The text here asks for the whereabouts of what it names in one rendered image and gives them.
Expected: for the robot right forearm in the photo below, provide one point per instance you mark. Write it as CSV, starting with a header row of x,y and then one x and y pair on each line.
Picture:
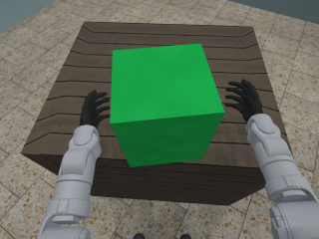
x,y
284,182

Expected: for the robot left hand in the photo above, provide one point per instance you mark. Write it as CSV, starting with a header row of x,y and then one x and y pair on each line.
x,y
89,114

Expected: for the robot right upper arm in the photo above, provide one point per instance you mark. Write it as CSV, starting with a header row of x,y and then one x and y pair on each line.
x,y
295,220

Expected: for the robot right hand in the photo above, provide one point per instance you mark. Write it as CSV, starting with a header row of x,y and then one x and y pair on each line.
x,y
250,104

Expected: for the robot left forearm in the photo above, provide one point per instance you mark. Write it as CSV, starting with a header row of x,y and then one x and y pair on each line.
x,y
71,198

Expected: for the robot left upper arm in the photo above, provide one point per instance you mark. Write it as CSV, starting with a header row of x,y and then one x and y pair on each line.
x,y
75,232

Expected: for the pedestal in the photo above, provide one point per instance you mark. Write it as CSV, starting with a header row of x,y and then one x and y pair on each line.
x,y
228,171

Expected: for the carton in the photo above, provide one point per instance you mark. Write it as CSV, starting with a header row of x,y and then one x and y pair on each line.
x,y
165,106

